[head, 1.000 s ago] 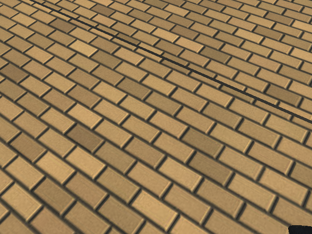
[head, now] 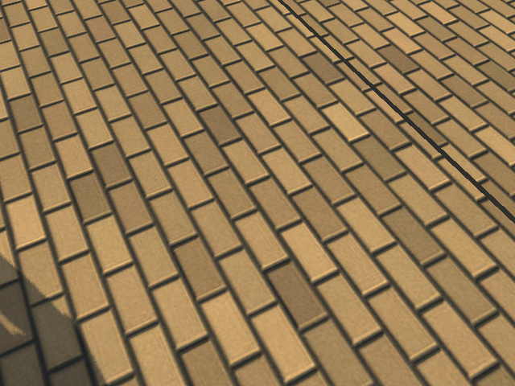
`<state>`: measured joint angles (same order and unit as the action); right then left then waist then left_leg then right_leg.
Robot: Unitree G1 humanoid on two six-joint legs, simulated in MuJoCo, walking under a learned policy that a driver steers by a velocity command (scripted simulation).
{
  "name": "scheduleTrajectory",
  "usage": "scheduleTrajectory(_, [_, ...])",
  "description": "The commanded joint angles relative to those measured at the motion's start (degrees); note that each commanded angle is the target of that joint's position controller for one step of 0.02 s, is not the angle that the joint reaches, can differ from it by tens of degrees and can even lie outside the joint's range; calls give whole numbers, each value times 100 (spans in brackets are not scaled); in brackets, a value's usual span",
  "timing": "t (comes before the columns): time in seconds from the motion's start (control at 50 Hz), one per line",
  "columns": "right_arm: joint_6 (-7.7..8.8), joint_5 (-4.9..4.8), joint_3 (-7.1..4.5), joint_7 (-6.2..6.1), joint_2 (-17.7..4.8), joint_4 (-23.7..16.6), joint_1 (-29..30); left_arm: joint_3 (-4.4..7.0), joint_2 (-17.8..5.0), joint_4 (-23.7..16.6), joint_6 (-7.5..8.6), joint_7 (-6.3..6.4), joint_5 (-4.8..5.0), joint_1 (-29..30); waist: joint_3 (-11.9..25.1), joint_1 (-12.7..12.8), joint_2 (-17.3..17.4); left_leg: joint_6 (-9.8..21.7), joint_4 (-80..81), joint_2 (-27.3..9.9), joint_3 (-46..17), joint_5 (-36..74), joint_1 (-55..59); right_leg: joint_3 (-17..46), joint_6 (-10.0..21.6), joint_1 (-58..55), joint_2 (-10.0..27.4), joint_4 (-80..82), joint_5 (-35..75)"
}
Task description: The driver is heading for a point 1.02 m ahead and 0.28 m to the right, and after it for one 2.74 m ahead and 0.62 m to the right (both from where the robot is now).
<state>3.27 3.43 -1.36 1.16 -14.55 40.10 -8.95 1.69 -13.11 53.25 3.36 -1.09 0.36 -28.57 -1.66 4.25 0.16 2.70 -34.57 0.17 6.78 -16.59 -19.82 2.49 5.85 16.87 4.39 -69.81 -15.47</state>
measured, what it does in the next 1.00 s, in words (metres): walks ahead, turning right: right foot, then left foot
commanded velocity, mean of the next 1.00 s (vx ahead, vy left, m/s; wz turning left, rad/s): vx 0.96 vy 0.00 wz -0.64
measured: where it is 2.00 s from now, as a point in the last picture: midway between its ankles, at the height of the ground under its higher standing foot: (394, 166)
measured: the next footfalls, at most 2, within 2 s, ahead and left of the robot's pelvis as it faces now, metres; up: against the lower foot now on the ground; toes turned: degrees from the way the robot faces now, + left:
right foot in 0.34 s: +0.48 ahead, -0.06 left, +0.00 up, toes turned -20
left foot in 0.76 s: +0.93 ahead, -0.10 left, +0.00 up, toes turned -38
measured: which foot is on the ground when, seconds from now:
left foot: down 0.00-0.34, up 0.36-0.74, down 0.76-1.00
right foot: up 0.00-0.32, down 0.34-0.76, up 0.78-1.00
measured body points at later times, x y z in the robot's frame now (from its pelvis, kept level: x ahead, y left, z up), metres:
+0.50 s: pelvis +0.44 -0.05 -0.01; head +0.46 -0.05 +0.44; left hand +0.55 +0.22 -0.14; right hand +0.53 -0.33 -0.09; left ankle +0.47 +0.14 -0.62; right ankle +0.44 -0.05 -0.73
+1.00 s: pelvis +0.88 -0.19 +0.01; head +0.90 -0.21 +0.46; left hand +1.20 -0.13 -0.07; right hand +0.66 -0.37 -0.11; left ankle +0.90 -0.08 -0.73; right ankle +0.86 -0.33 -0.66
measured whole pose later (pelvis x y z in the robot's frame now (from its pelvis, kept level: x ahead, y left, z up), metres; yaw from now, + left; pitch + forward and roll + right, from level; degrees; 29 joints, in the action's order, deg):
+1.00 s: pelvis +0.88 -0.19 +0.01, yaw -38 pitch +1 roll +2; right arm 5.2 1.0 -2.4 0.5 -16.1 52.4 -29.8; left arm 0.6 -17.5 39.9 3.7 -2.3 -3.3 -4.7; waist -1.1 -3.8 -2.3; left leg 2.0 -19.7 3.6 1.3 -15.5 -5.7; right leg 3.0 3.3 36.7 0.9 -60.3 -13.5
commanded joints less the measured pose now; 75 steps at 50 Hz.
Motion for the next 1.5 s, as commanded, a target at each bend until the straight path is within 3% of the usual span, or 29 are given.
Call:
scheduleTrajectory(0.02, [130, -123, -219, -97, -556, 194, -880, 126, -342, -469, -76, -109, -112, 318, -57, -419, 615, 138, 2407, -1531, -1556, -503, 1391, 142, -13, 1970, 395, -447, 419])
scheduleTrajectory(0.2, [382, -207, -125, -161, -374, 795, -1195, 5, -291, -1312, -244, -365, -91, 2298, -928, -212, 290, -314, 2913, -870, 1044, 4183, 1479, -1094, 163, 2428, -30, 1572, 1873])
scheduleTrajectory(0.3, [171, -165, -338, -454, -1373, 601, -778, 195, -1016, -897, -348, -290, -64, 554, 496, 981, 738, -368, 120, -1395, 970, 8907, 2171, -1470, 644, -488, -966, 2330, 1199])
scheduleTrajectory(0.34, [5, -167, -374, -307, -1272, 460, -200, 525, -1536, -335, -333, -70, -8, -1088, 890, 1617, -132, -179, -4023, -700, 777, 4375, 715, -490, 1198, -2576, -755, 3419, 769])
scheduleTrajectory(0.36, [95, -34, -97, -167, -316, 211, -58, 584, -1740, -333, -366, 13, 54, -393, 66, 822, -1478, -199, -6167, 361, 414, -1046, -1360, 579, 1332, -2585, -406, 3016, 1615])
scheduleTrajectory(0.38, [229, -158, -10, -155, -214, -448, -628, 599, -2110, -635, -363, -1, -111, 108, 1090, 43, -1440, -350, -6833, 393, -835, -1263, -2830, 3280, 2405, -3585, 506, 4082, 768])
scheduleTrajectory(0.4, [403, -67, 30, -138, -523, -526, -440, 603, -1856, -812, -355, 38, -154, 275, 1014, 120, -590, -258, -6252, 119, -1303, -925, -3194, 4564, 2350, -3300, 983, 5496, -1309])
scheduleTrajectory(0.46, [291, 96, 34, -145, -733, -394, -207, 438, -1329, -803, -133, 123, -141, 790, -341, -593, 661, -443, -4682, -504, -1290, -372, -2361, 3382, 1671, -808, 417, 5900, -778])
scheduleTrajectory(0.58, [5, -93, 241, -7, -355, -955, 1164, 456, -1355, -803, 173, 71, -47, 669, -538, -242, 205, -728, -1147, -608, -694, 1512, -929, 1753, 1150, 647, -680, 6006, 1453])
scheduleTrajectory(0.66, [75, -179, 222, -8, -394, -1025, 1399, 468, -1321, -610, 201, 28, 0, 192, -122, 188, -206, -358, 197, -284, -498, 2531, -487, 1625, 778, -745, -372, 5771, 3070])
scheduleTrajectory(0.7, [109, -132, 81, -63, -691, -878, 937, 480, -1461, -545, 215, 89, -51, 173, 257, -32, -321, -185, 465, 18, -470, 2013, 7, 1615, 565, -1567, -188, 5075, 4625])
scheduleTrajectory(0.74, [147, -211, -175, -195, -1159, -389, -867, 525, -1772, -581, 196, 101, -193, 604, 1114, -1134, -416, -6, 443, 92, -452, 1057, 1617, 1416, 347, -1580, -203, 3002, 5383])
scheduleTrajectory(0.76, [143, -153, -316, -313, -1466, -95, -2116, 441, -1433, -689, 227, 114, -265, 886, 1650, -1733, -243, 77, 83, -522, -1095, -120, 2999, 1192, 280, -559, -413, 1226, 4331])
scheduleTrajectory(0.78, [173, 114, -442, -295, -2033, 16, -2268, 189, -363, -941, 259, 75, -46, 167, 2143, -1033, 1800, 635, 980, -2143, -4240, -1991, 4286, 777, 15, 1392, -1326, -859, -652])
scheduleTrajectory(0.8, [128, 3, -449, -172, -1755, -11, -1759, 98, -619, -921, 266, 81, -47, -7, 2062, -806, 1859, 953, 2087, -2348, -6266, -2916, 4078, 796, 100, 2314, -1209, -1301, -849])
scheduleTrajectory(0.84, [131, -55, -319, -81, -897, -21, -937, 133, -991, -1025, 178, 38, -192, 1138, 595, -738, 88, 882, 2048, -1822, -4194, -1930, 2453, 531, 69, 2401, -564, -894, 117])
scheduleTrajectory(0.9, [232, -90, -152, -77, -454, 519, -1422, 13, -660, -1311, 50, -138, -298, 1563, 145, -507, 365, 633, 2221, -1217, -2784, -650, 1555, 642, 28, 2234, -344, -299, 17])
scheduleTrajectory(1.02, [330, -346, -171, -68, -756, 877, -1614, -343, -229, -1865, 199, -208, -320, 2707, -245, -354, 446, 601, 2231, -399, -1186, 4888, 421, -552, -495, 983, -563, 3043, 1330])
scheduleTrajectory(1.04, [515, 112, -218, 286, -961, 573, -948, -480, -86, -1935, 97, -403, -417, 2566, 881, -187, 764, 660, 2043, -23, -990, 3615, 9, 213, -768, -294, -425, 3442, 1578])
scheduleTrajectory(1.06, [552, 130, -379, 430, -1375, 396, -656, -350, -487, -1777, 1, -437, -290, 2249, 553, 74, 572, 823, 2101, -230, -1221, 3588, -677, -47, -806, -1085, -635, 3371, 2114])
scheduleTrajectory(1.12, [635, -22, -408, 509, -1365, 212, -727, 129, -1754, -1389, 168, -175, -142, 1027, 770, 568, -71, 233, 410, -14, -1452, 4895, -1300, -8, 112, -2833, -367, 3790, 3379])
scheduleTrajectory(1.14, [643, -102, -151, 506, -580, 89, -1030, 215, -2081, -1257, 226, -8, -186, -150, 1925, 783, -699, -210, -1267, 338, -1233, 3053, -1524, 829, 1249, -4234, 982, 3526, 6461])
scheduleTrajectory(1.16, [681, 72, 172, 417, 422, 316, -2990, 58, -1633, -1253, 254, -79, -283, -587, 4031, 5, -1970, -563, -3515, 740, -998, -2256, -1759, 3238, 3148, -5455, 3103, 3814, 7674])
scheduleTrajectory(1.18, [563, 23, -36, 351, -333, 443, -2407, 135, -1496, -1247, 240, -14, -525, -412, 2700, 304, -606, -639, -4720, 434, -1224, -2309, -2167, 3096, 2618, -4247, 2685, 3952, 7015])
scheduleTrajectory(1.2, [483, -120, -69, 203, -474, 162, -1766, 189, -1483, -1367, 270, 65, -302, 590, 1795, 25, -799, -577, -4551, 125, -1013, -2096, -2417, 2083, 1953, -3022, 2336, 4300, 6008])
scheduleTrajectory(1.24, [397, 89, -57, -5, -510, 88, -1489, 2, -760, -1499, 251, 251, -186, 1655, 1245, -463, -580, -631, -3480, -510, -1075, -1674, -1852, 1125, 1318, -1566, 1834, 4949, 5283])
scheduleTrajectory(1.34, [205, -64, 144, 526, -80, 19, -1016, 490, -1586, -1752, 371, 511, -360, 2214, 806, -596, -485, -715, -1303, -430, -141, 36, -238, -628, 577, -215, 1110, 5878, 3304])
scheduleTrajectory(1.44, [232, -193, -118, 689, -734, -139, -760, 565, -1474, -2019, 465, 442, -450, 2618, 483, -753, -462, -132, -277, -440, -543, 1222, -12, -780, 212, -458, 1584, 5389, 1367])
scheduleTrajectory(1.5, [528, -137, -540, 465, -1534, -142, -1076, 383, -1011, -1863, 500, 456, -368, 1973, 576, -701, 468, 685, 589, -204, -858, 3517, 1252, -1480, -739, -168, 678, 3668, -114])
Over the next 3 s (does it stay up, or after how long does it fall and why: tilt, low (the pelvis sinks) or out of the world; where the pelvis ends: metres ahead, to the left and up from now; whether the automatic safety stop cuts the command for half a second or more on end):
stays up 1.55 -0.50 -0.10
